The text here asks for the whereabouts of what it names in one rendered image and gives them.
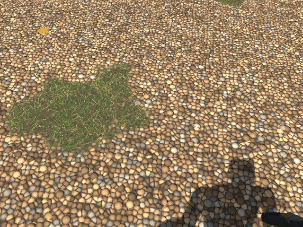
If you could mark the robot right hand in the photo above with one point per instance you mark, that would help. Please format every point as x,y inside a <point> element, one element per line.
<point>282,219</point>

